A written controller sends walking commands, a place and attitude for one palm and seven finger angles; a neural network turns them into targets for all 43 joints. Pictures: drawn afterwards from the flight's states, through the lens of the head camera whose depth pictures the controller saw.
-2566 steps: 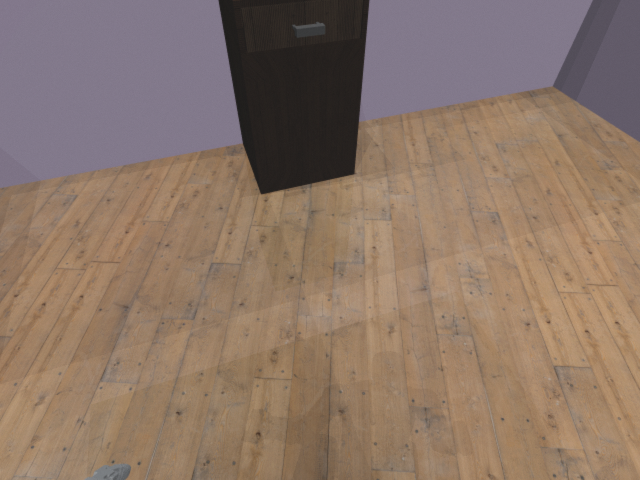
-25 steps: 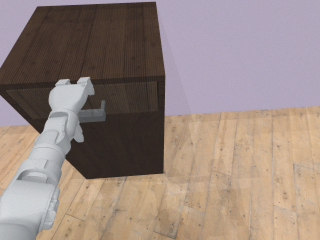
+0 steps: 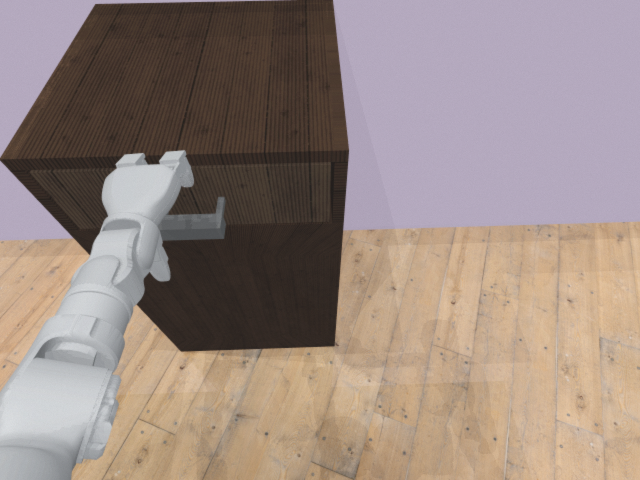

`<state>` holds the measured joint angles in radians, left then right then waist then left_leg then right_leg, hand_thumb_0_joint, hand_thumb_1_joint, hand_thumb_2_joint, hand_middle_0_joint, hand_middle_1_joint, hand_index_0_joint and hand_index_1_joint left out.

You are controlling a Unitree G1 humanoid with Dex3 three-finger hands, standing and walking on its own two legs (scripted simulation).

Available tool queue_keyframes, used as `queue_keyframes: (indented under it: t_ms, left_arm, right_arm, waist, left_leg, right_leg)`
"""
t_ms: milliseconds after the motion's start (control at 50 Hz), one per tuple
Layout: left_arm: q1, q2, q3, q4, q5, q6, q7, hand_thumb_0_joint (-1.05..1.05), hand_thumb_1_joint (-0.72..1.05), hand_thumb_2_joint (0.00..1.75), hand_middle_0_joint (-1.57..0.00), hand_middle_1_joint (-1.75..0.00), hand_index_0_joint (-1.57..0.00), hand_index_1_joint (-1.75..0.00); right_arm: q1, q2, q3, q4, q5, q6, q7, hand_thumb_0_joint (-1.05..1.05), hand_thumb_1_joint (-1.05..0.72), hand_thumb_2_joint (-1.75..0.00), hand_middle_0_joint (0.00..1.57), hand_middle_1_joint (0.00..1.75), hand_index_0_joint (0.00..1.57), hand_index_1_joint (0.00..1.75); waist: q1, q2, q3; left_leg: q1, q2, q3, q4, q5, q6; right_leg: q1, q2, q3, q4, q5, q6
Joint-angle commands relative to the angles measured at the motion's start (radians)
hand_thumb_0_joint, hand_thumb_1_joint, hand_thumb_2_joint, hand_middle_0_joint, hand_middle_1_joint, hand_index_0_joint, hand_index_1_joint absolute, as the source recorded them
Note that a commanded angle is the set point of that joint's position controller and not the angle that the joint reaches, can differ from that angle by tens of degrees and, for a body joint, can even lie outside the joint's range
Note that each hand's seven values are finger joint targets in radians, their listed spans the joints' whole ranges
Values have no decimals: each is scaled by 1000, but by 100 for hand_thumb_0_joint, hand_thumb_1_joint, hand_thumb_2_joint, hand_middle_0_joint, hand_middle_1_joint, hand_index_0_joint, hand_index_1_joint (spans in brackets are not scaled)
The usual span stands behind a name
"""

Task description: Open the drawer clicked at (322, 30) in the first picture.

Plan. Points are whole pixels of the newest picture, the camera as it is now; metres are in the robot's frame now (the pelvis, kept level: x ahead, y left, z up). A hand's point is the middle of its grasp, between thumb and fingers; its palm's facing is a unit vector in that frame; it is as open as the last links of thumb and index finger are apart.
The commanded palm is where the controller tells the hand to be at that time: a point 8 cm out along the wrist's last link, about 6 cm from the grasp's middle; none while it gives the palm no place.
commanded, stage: re-aim the fingers above the handle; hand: left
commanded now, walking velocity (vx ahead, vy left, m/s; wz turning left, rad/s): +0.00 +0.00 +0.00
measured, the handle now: (191, 215) +0.50 +0.21 -0.01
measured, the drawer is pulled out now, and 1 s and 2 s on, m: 0.00 0.00 0.00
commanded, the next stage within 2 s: lower the fingers behind the handle in 0.74 s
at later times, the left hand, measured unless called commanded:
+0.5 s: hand (163, 220) +0.44 +0.22 +0.04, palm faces -0.06 -0.03 -1.00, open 13.9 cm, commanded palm +0.43 +0.22 +0.11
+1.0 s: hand (166, 227) +0.44 +0.22 +0.04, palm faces -0.07 -0.04 -1.00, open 13.9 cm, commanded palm +0.42 +0.22 +0.09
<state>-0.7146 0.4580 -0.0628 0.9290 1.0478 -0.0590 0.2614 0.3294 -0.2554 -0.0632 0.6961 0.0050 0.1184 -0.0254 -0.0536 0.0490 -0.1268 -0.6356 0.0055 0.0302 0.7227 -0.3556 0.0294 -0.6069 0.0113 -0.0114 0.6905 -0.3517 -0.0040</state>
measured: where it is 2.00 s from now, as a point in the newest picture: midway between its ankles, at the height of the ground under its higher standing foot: outside the picture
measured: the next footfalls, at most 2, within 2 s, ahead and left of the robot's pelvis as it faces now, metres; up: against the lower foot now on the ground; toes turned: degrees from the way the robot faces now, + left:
none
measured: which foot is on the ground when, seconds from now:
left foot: down 0.00-1.00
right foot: down 0.00-1.00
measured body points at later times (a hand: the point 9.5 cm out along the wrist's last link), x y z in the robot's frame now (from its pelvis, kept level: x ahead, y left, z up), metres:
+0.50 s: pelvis +0.00 -0.01 +0.00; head +0.07 -0.02 +0.45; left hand +0.44 +0.22 +0.10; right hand +0.05 -0.28 -0.13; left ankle -0.01 +0.10 -0.71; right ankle -0.02 -0.12 -0.71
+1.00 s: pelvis +0.00 -0.01 +0.00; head +0.07 -0.02 +0.45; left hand +0.43 +0.22 +0.09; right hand +0.05 -0.28 -0.13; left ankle -0.01 +0.10 -0.71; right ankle -0.02 -0.12 -0.71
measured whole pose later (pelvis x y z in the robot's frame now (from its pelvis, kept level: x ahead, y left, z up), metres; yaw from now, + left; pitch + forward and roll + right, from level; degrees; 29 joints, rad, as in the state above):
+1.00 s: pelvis +0.00 -0.01 +0.00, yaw +0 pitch +14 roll +0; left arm -0.65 0.46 -0.05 0.90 1.05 -0.10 0.25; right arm 0.31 -0.26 -0.06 0.69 0.01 0.12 -0.04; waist -0.05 0.05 -0.12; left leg -0.60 0.01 0.03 0.69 -0.34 0.02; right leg -0.58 0.02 -0.01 0.68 -0.35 -0.02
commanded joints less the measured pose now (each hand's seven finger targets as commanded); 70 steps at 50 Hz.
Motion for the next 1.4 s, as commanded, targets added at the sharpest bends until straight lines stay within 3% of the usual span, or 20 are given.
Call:
queue_keyframes:
  t_ms: [0,60,140,180,240,320,420,480,560,640,740,780,860,900,980,1040,1120,1280,1300,1380]
  left_arm:
    - [-409,198,50,-214,2,-12,24,0,-50,30,-30,-120,-30,-120]
    - [-416,179,37,-210,-8,-17,20,0,-50,30,-30,-120,-30,-120]
    - [-428,262,103,-219,9,-22,47,0,-50,30,-30,-120,-30,-120]
    - [-423,321,152,-244,17,-24,62,0,-50,30,-30,-120,-30,-120]
    - [-383,279,125,-223,12,-10,67,0,-50,30,-30,-120,-30,-120]
    - [-375,258,103,-267,6,-7,54,0,-50,30,-30,-120,-30,-120]
    - [-368,203,47,-218,-7,7,21,0,-50,30,-30,-120,-30,-120]
    - [-432,250,73,-258,2,-18,18,0,-50,30,-30,-120,-30,-120]
    - [-404,229,76,-238,-3,-32,32,0,-50,30,-30,-120,-30,-120]
    - [-366,291,130,-214,11,-12,57,0,-50,30,-30,-120,-30,-120]
    - [-342,270,105,-197,6,10,44,0,-50,30,-30,-120,-30,-120]
    - [-364,248,86,-252,0,-7,32,0,-50,30,-30,-120,-30,-120]
    - [-336,209,58,-222,-12,-27,14,0,-50,30,-30,-120,-30,-120]
    - [-332,233,79,-204,-6,-34,20,0,-50,30,-30,-120,-30,-120]
    - [-348,256,105,-251,10,-66,49,0,-50,30,-30,-120,-30,-120]
    - [-349,218,83,-207,18,-51,79,0,-50,30,-30,-120,-30,-120]
    - [-389,263,114,-190,31,-31,111,0,-50,30,-30,-120,-30,-120]
    - [-371,223,93,-142,35,-18,112,0,-50,30,-30,-120,-30,-120]
    - [-352,206,79,-122,29,-13,110,0,-50,30,-30,-120,-30,-120]
    - [-373,244,100,-111,37,-21,114,0,-50,30,-30,-120,-30,-120]
  right_arm:
    - [82,-149,-58,-75,1,-12,-12,0,-90,-90,20,30,20,30]
    - [77,-150,-55,-74,1,-9,-11,0,-90,-90,20,30,20,30]
    - [75,-148,-51,-78,1,-9,-14,0,-90,-90,20,30,20,30]
    - [71,-147,-50,-83,-2,-9,-14,0,-90,-90,20,30,20,30]
    - [60,-145,-52,-86,4,-11,-16,0,-90,-90,20,30,20,30]
    - [54,-146,-55,-88,6,-14,-15,0,-90,-90,20,30,20,30]
    - [48,-150,-50,-83,12,-12,-18,0,-90,-90,20,30,20,30]
    - [54,-149,-49,-84,10,-13,-25,0,-90,-90,20,30,20,30]
    - [52,-144,-51,-80,6,-16,-22,0,-90,-90,20,30,20,30]
    - [46,-147,-50,-82,7,-16,-20,0,-90,-90,20,30,20,30]
    - [41,-149,-47,-91,9,-14,-21,0,-90,-90,20,30,20,30]
    - [40,-146,-52,-93,9,-14,-21,0,-90,-90,20,30,20,30]
    - [43,-148,-52,-86,11,-15,-24,0,-90,-90,20,30,20,30]
    - [48,-151,-52,-78,10,-16,-25,0,-90,-90,20,30,20,30]
    - [53,-142,-57,-78,3,-17,-21,0,-90,-90,20,30,20,30]
    - [55,-143,-59,-68,2,-19,-15,0,-90,-90,20,30,20,30]
    - [65,-149,-57,-62,0,-21,-13,0,-90,-90,20,30,20,30]
    - [84,-146,-61,-57,-4,-24,-12,0,-90,-90,20,30,20,30]
    - [81,-148,-60,-56,-5,-25,-11,0,-90,-90,20,30,20,30]
    - [89,-152,-55,-55,-4,-23,-15,0,-90,-90,20,30,20,30]
  waist:
    - [-28,-3,-389]
    - [-37,-21,-339]
    - [-20,-6,-361]
    - [3,19,-425]
    - [-8,-13,-377]
    - [-10,5,-414]
    - [-31,-45,-324]
    - [-26,-11,-359]
    - [-25,-9,-344]
    - [2,-12,-369]
    - [-6,-35,-356]
    - [-11,-20,-404]
    - [-29,-53,-316]
    - [-24,-46,-297]
    - [-8,2,-387]
    - [-22,-13,-343]
    - [-22,-16,-378]
    - [-28,-9,-417]
    - [-33,-7,-380]
    - [-37,-37,-373]
  left_leg:
    - [318,-20,-16,-37,448,12]
    - [302,-17,-20,-44,427,12]
    - [277,-23,-12,-45,404,13]
    - [276,-26,-6,-41,437,13]
    - [261,-24,1,-46,418,13]
    - [304,-23,3,-47,456,15]
    - [273,-26,4,-66,366,19]
    - [286,-28,-2,-69,368,19]
    - [288,-27,-4,-59,393,14]
    - [260,-30,6,-59,394,14]
    - [245,-30,12,-66,392,16]
    - [285,-30,14,-60,423,19]
    - [263,-29,5,-65,381,18]
    - [256,-28,3,-64,348,19]
    - [269,-33,4,-40,401,15]
    - [248,-28,-1,-32,376,11]
    - [224,-29,-1,-24,365,12]
    - [225,-25,-4,4,392,12]
    - [216,-24,-2,3,369,12]
    - [166,-25,-2,7,338,16]
  right_leg:
    - [118,48,-13,-57,363,-34]
    - [104,48,-18,-65,340,-36]
    - [130,47,-11,-55,346,-36]
    - [178,44,-1,-45,390,-34]
    - [171,44,-7,-55,386,-31]
    - [186,44,-2,-62,420,-28]
    - [160,40,-2,-90,357,-24]
    - [168,37,4,-84,349,-28]
    - [160,38,-3,-75,360,-33]
    - [191,38,2,-66,384,-32]
    - [217,36,2,-73,411,-27]
    - [225,35,10,-76,437,-23]
    - [184,36,2,-89,389,-26]
    - [155,37,3,-87,351,-27]
    - [166,37,9,-57,392,-30]
    - [114,42,0,-51,351,-32]
    - [120,42,3,-39,349,-30]
    - [97,47,0,-17,364,-30]
    - [82,47,-2,-23,346,-31]
    - [81,45,4,-17,334,-27]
